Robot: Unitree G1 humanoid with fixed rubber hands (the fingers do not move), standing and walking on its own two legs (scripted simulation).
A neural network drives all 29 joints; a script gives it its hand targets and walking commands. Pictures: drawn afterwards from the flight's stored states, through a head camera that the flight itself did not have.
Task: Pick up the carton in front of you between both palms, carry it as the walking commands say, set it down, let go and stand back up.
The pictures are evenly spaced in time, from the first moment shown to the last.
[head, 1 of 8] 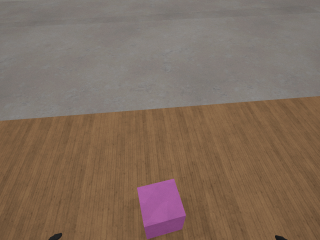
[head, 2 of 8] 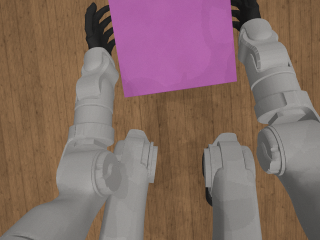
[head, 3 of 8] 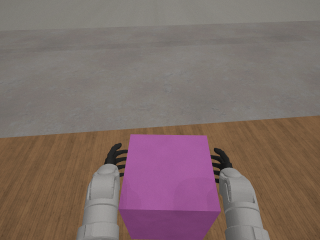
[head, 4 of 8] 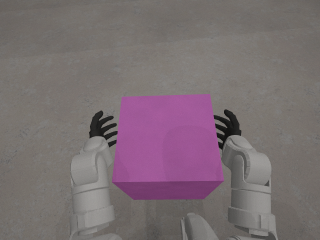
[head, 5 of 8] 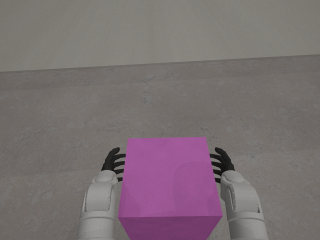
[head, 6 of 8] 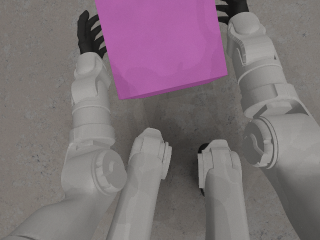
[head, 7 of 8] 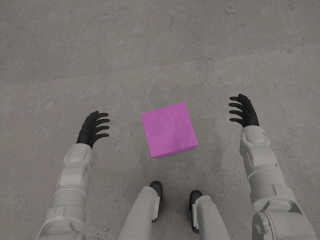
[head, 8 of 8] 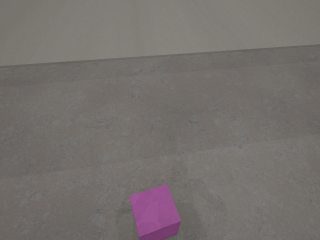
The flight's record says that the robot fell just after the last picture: no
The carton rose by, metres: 0.68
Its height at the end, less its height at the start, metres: -0.06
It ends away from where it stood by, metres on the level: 2.90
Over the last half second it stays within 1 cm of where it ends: yes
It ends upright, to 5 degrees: yes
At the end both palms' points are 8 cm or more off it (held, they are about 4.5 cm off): yes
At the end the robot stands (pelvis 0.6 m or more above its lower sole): yes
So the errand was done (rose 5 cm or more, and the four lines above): yes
